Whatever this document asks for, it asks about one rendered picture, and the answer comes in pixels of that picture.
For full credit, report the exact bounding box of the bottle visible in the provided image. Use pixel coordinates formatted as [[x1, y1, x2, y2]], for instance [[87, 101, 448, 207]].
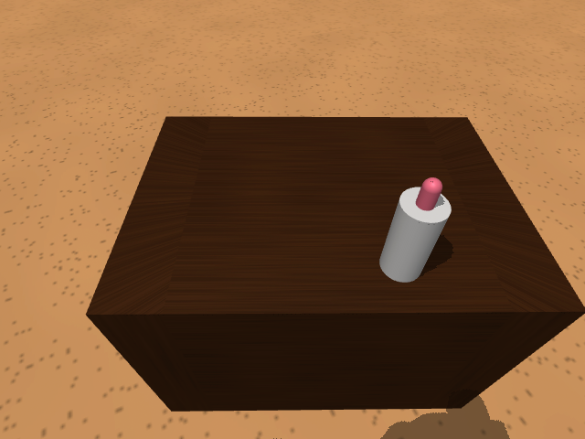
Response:
[[379, 177, 452, 283]]

